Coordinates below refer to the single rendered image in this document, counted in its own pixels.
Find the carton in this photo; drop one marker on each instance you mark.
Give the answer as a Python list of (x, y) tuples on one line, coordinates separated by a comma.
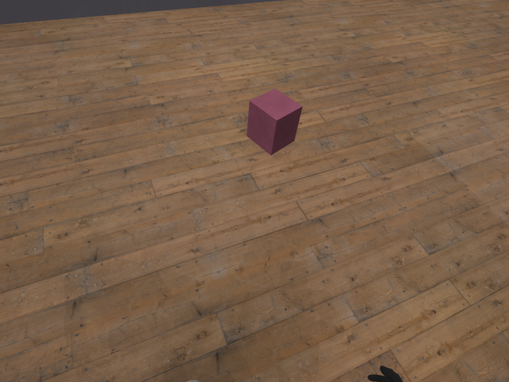
[(273, 120)]

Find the right robot hand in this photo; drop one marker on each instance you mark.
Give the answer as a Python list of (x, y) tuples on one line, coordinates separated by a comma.
[(389, 376)]

